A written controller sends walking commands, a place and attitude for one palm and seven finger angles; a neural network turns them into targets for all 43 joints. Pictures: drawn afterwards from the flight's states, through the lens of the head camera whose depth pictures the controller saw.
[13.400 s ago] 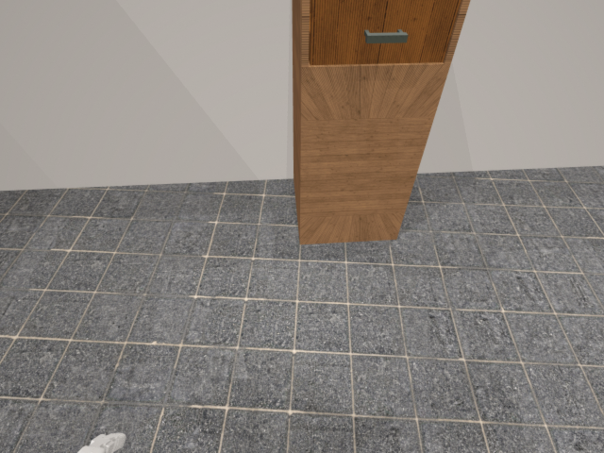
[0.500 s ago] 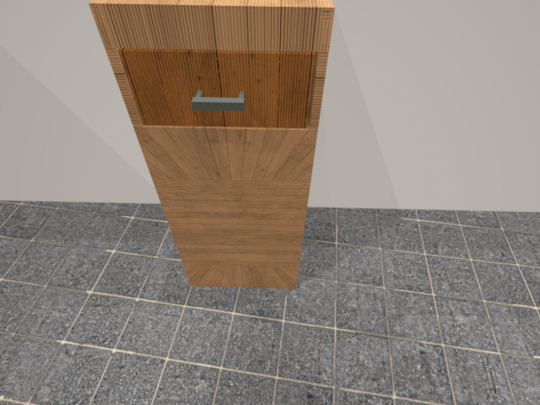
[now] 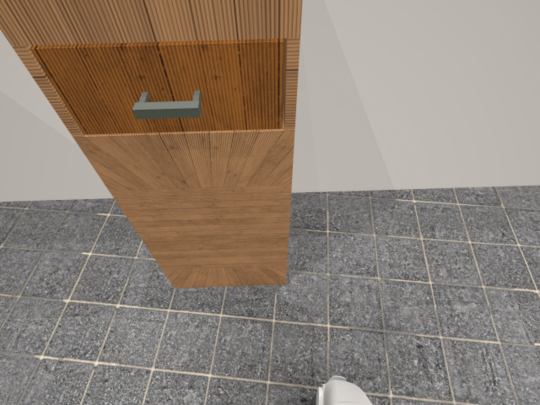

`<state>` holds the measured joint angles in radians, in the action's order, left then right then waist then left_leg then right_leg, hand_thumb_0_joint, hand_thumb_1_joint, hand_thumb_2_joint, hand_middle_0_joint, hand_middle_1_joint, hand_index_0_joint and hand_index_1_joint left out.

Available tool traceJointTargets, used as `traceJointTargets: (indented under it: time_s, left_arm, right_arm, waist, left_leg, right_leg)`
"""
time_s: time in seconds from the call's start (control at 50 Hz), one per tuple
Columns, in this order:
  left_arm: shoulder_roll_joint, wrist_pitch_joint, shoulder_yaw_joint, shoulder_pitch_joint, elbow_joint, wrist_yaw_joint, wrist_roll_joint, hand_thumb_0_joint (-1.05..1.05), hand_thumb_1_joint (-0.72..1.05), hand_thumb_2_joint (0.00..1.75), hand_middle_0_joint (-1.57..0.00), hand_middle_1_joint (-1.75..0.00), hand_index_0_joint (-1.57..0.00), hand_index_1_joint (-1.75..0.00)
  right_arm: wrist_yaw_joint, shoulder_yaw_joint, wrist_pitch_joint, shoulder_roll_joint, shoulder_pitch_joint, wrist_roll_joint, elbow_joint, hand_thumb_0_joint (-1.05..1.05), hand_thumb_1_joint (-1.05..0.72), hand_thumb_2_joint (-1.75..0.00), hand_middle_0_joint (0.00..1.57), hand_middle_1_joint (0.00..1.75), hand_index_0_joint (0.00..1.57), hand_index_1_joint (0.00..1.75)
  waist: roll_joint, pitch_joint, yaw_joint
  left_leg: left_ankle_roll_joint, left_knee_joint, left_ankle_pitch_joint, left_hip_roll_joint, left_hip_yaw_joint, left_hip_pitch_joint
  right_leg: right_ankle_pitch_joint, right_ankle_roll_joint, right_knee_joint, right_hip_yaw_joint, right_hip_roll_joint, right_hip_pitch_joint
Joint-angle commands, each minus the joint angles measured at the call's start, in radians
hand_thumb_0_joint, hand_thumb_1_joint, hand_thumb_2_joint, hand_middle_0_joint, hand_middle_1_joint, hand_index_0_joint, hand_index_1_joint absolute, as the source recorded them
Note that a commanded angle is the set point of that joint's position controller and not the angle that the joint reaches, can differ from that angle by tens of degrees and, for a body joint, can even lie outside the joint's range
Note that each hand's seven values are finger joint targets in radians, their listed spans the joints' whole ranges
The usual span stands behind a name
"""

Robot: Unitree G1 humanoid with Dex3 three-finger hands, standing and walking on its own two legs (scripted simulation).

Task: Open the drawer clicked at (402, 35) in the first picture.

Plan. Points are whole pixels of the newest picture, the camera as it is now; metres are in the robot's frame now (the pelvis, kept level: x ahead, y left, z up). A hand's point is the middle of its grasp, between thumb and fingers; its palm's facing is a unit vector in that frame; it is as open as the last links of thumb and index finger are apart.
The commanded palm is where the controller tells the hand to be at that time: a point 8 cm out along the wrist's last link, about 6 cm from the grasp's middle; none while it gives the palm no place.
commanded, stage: shuffle to correct the standing spot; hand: left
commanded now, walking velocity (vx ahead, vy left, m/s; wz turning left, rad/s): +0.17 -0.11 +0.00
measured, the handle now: (169, 103) +0.56 +0.19 +0.12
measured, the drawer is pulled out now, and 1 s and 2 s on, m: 0.00 0.00 0.00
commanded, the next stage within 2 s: come to a stop and stand still in 0.02 s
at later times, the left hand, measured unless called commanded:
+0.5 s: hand out of the picture +0.09 +0.13 -0.17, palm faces +0.11 -0.98 -0.19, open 7.3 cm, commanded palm none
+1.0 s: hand out of the picture +0.07 +0.08 -0.16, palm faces +0.05 -0.97 -0.23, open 7.3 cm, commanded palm none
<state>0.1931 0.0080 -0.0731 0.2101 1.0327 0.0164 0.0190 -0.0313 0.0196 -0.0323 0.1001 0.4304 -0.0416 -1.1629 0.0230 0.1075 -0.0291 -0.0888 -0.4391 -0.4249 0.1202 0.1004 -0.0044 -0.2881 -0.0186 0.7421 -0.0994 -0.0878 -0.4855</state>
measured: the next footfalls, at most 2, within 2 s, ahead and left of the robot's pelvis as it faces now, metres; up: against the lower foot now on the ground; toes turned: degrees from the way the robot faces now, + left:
right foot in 0.04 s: +0.14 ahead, -0.13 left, +0.00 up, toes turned -8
left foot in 0.36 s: +0.15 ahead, +0.07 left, +0.00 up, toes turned +8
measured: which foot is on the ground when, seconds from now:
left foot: down 0.00-0.04, up 0.06-0.34, down 0.36-0.68, up 0.70-0.98, down 1.00-1.00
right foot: up 0.00-0.02, down 0.04-0.42, up 0.44-0.64, down 0.66-1.00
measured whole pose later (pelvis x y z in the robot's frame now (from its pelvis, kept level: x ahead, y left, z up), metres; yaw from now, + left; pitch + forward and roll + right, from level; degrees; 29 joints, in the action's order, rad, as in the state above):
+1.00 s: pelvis +0.03 -0.10 +0.00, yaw +1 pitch -2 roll -1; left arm 0.16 0.00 0.00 0.31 0.94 -0.05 0.02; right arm -0.01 0.04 0.03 0.18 0.24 -0.02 -0.96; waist 0.02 -0.01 -0.01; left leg 0.02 -0.60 -0.31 0.02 0.04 0.27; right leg -0.33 -0.08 0.60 -0.13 0.04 -0.23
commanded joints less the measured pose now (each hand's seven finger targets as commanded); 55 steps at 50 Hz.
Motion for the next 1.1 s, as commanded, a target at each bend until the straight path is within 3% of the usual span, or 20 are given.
traceJointTargets:
  time_s: [0.0,0.02,0.04,0.1,0.18,0.26,0.32,0.36,0.4,0.54,0.6,0.62,0.64,0.66,0.68,0.74,0.86,0.94,1.0,1.08]
  left_arm:
    - [0.125,0.045,-0.029,0.353,0.067,-0.013,0.006,0.00,0.90,0.90,-0.20,-0.30,-0.20,-0.30]
    - [0.225,0.044,-0.048,0.377,0.067,-0.024,0.004,0.00,0.90,0.90,-0.20,-0.30,-0.20,-0.30]
    - [0.219,0.038,-0.038,0.345,0.048,-0.029,-0.011,0.00,0.90,0.90,-0.20,-0.30,-0.20,-0.30]
    - [0.125,0.029,-0.014,0.089,-0.011,-0.040,0.000,0.00,0.90,0.90,-0.20,-0.30,-0.20,-0.30]
    - [0.073,0.040,0.018,0.053,-0.011,-0.049,0.010,0.00,0.90,0.90,-0.20,-0.30,-0.20,-0.30]
    - [0.107,0.024,0.011,0.094,0.003,-0.057,0.002,0.00,0.90,0.90,-0.20,-0.30,-0.20,-0.30]
    - [0.100,0.003,0.006,0.092,-0.009,-0.058,-0.007,0.00,0.90,0.90,-0.20,-0.30,-0.20,-0.30]
    - [0.051,-0.009,0.015,0.112,-0.023,-0.059,-0.007,0.00,0.90,0.90,-0.20,-0.30,-0.20,-0.30]
    - [0.030,-0.025,0.024,0.115,-0.021,-0.062,-0.004,0.00,0.90,0.90,-0.20,-0.30,-0.20,-0.30]
    - [0.010,-0.027,0.021,0.127,-0.035,-0.060,-0.002,0.00,0.90,0.90,-0.20,-0.30,-0.20,-0.30]
    - [0.011,-0.009,0.024,0.161,-0.031,-0.060,0.001,0.00,0.90,0.90,-0.20,-0.30,-0.20,-0.30]
    - [0.034,-0.001,0.023,0.172,-0.026,-0.062,0.006,0.00,0.90,0.90,-0.20,-0.30,-0.20,-0.30]
    - [0.070,0.016,0.033,0.202,-0.040,-0.088,0.010,0.00,0.90,0.90,-0.20,-0.30,-0.20,-0.30]
    - [0.119,0.023,0.022,0.143,-0.113,-0.089,0.014,0.00,0.90,0.90,-0.20,-0.30,-0.20,-0.30]
    - [0.135,0.039,0.020,0.146,-0.118,-0.082,0.013,0.00,0.90,0.90,-0.20,-0.30,-0.20,-0.30]
    - [0.116,0.054,0.010,0.213,-0.126,-0.088,0.015,0.00,0.90,0.90,-0.20,-0.30,-0.20,-0.30]
    - [0.113,0.023,0.029,0.143,-0.166,-0.078,0.013,0.00,0.90,0.90,-0.20,-0.30,-0.20,-0.30]
    - [0.113,0.004,0.037,0.100,-0.157,-0.070,-0.001,0.00,0.90,0.90,-0.20,-0.30,-0.20,-0.30]
    - [0.065,0.000,0.046,0.143,-0.148,-0.064,-0.005,0.00,0.90,0.90,-0.20,-0.30,-0.20,-0.30]
    - [0.087,0.004,0.048,0.164,-0.101,-0.053,0.001,0.00,0.90,0.90,-0.20,-0.30,-0.20,-0.30]
  right_arm:
    - [0.012,0.043,-0.013,0.157,0.024,0.026,0.056,0.00,-0.90,-0.90,0.20,0.30,0.20,0.30]
    - [0.016,0.027,-0.008,0.076,0.069,0.035,0.086,0.00,-0.90,-0.90,0.20,0.30,0.20,0.30]
    - [0.010,0.026,0.010,0.099,0.020,0.036,0.105,0.00,-0.90,-0.90,0.20,0.30,0.20,0.30]
    - [0.022,0.030,0.014,0.089,-0.092,0.020,0.118,0.00,-0.90,-0.90,0.20,0.30,0.20,0.30]
    - [0.014,0.001,0.027,0.018,-0.045,0.027,0.077,0.00,-0.90,-0.90,0.20,0.30,0.20,0.30]
    - [0.004,0.005,0.036,0.053,-0.089,0.037,0.099,0.00,-0.90,-0.90,0.20,0.30,0.20,0.30]
    - [-0.001,0.024,0.037,0.114,-0.096,0.030,0.120,0.00,-0.90,-0.90,0.20,0.30,0.20,0.30]
    - [-0.005,0.036,0.038,0.190,-0.157,0.019,0.167,0.00,-0.90,-0.90,0.20,0.30,0.20,0.30]
    - [-0.008,0.034,0.040,0.197,-0.226,0.019,0.191,0.00,-0.90,-0.90,0.20,0.30,0.20,0.30]
    - [-0.010,0.057,0.047,0.224,-0.253,0.014,0.219,0.00,-0.90,-0.90,0.20,0.30,0.20,0.30]
    - [-0.002,0.065,0.046,0.219,-0.242,0.022,0.206,0.00,-0.90,-0.90,0.20,0.30,0.20,0.30]
    - [0.003,0.064,0.045,0.199,-0.238,0.031,0.202,0.00,-0.90,-0.90,0.20,0.30,0.20,0.30]
    - [0.005,0.068,0.020,0.231,-0.285,0.060,0.276,0.00,-0.90,-0.90,0.20,0.30,0.20,0.30]
    - [0.031,0.061,0.029,0.160,-0.247,0.042,0.325,0.00,-0.90,-0.90,0.20,0.30,0.20,0.30]
    - [0.040,0.051,0.037,0.124,-0.282,0.023,0.315,0.00,-0.90,-0.90,0.20,0.30,0.20,0.30]
    - [0.033,0.046,0.038,0.105,-0.296,0.030,0.328,0.00,-0.90,-0.90,0.20,0.30,0.20,0.30]
    - [0.027,0.029,0.054,0.095,-0.265,0.040,0.308,0.00,-0.90,-0.90,0.20,0.30,0.20,0.30]
    - [0.025,0.020,0.045,0.115,-0.135,0.027,0.236,0.00,-0.90,-0.90,0.20,0.30,0.20,0.30]
    - [0.018,0.016,0.030,0.184,-0.116,0.013,0.228,0.00,-0.90,-0.90,0.20,0.30,0.20,0.30]
    - [0.016,0.002,0.033,0.160,-0.143,0.014,0.211,0.00,-0.90,-0.90,0.20,0.30,0.20,0.30]
  waist:
    - [-0.165,-0.189,0.160]
    - [-0.476,-0.284,0.143]
    - [-0.382,-0.265,0.141]
    - [-0.205,-0.036,0.061]
    - [-0.080,-0.058,0.011]
    - [-0.072,-0.127,0.033]
    - [-0.058,-0.122,0.020]
    - [0.090,-0.111,0.042]
    - [0.205,-0.070,0.054]
    - [0.088,-0.187,0.038]
    - [0.057,-0.230,0.049]
    - [-0.017,-0.232,0.054]
    - [-0.237,-0.236,0.067]
    - [-0.331,-0.207,0.029]
    - [-0.150,-0.229,0.055]
    - [-0.190,-0.203,0.060]
    - [-0.183,-0.079,0.038]
    - [-0.060,-0.015,-0.001]
    - [0.122,0.012,0.035]
    - [0.063,0.025,0.055]
  left_leg:
    - [0.112,-0.356,0.289,0.024,0.032,0.335]
    - [0.092,-0.674,-0.188,-0.093,0.030,0.462]
    - [0.106,-0.813,-0.234,-0.063,-0.074,0.484]
    - [0.109,-0.836,-0.060,0.029,-0.080,0.499]
    - [0.070,-0.470,-0.008,-0.015,-0.035,0.306]
    - [0.052,-0.195,0.100,-0.057,-0.021,0.277]
    - [0.067,-0.002,0.356,-0.030,-0.040,0.142]
    - [0.156,0.015,0.728,0.139,-0.169,0.153]
    - [0.238,0.120,0.791,0.198,-0.224,0.254]
    - [0.285,0.039,0.904,0.195,-0.171,0.073]
    - [0.226,-0.039,0.795,0.141,-0.145,0.063]
    - [0.176,-0.094,0.659,0.091,-0.118,0.101]
    - [0.120,-0.262,0.575,0.060,-0.069,0.155]
    - [0.099,-0.332,0.082,-0.079,-0.044,0.398]
    - [0.093,-0.382,0.037,-0.104,-0.043,0.430]
    - [0.110,-0.532,-0.006,-0.117,-0.081,0.556]
    - [0.098,-0.333,0.037,-0.116,-0.053,0.371]
    - [0.111,-0.084,0.139,-0.099,-0.047,0.153]
    - [0.199,0.103,0.019,0.061,-0.259,0.315]
    - [0.148,0.103,-0.090,-0.021,-0.176,0.434]
  right_leg:
    - [0.159,-0.027,-0.251,0.064,-0.056,0.577]
    - [0.218,-0.114,-0.387,0.430,-0.312,0.639]
    - [0.122,-0.164,-0.464,0.495,-0.330,0.550]
    - [-0.163,-0.161,-0.523,0.360,-0.273,0.194]
    - [0.371,-0.146,-0.489,0.149,-0.211,0.111]
    - [0.579,-0.157,-0.376,0.147,-0.201,0.274]
    - [0.468,-0.092,-0.282,0.127,-0.161,0.217]
    - [0.206,-0.007,-0.208,0.036,-0.039,0.180]
    - [-0.147,0.028,-0.027,0.009,0.018,0.216]
    - [-0.229,0.045,0.091,0.063,0.035,0.121]
    - [-0.018,0.055,-0.217,0.042,0.037,0.233]
    - [0.140,0.058,-0.356,0.066,0.015,0.291]
    - [0.492,0.066,-0.431,0.188,-0.050,0.276]
    - [0.646,-0.007,-0.341,0.292,-0.168,0.356]
    - [0.798,-0.073,-0.288,0.302,-0.214,0.404]
    - [1.086,-0.125,-0.214,0.272,-0.188,0.507]
    - [0.432,-0.156,-0.370,0.222,-0.142,0.240]
    - [-0.156,-0.096,-0.434,0.221,-0.078,0.025]
    - [-0.115,-0.020,-0.361,0.129,0.042,0.125]
    - [-0.195,-0.037,-0.435,0.195,0.005,0.245]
